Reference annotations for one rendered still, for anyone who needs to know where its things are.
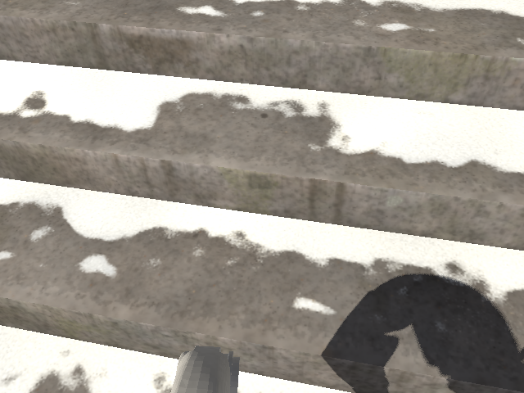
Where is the robot left shin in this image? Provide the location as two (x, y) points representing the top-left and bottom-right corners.
(176, 351), (189, 373)

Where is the robot left thigh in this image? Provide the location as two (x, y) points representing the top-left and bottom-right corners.
(170, 346), (240, 393)

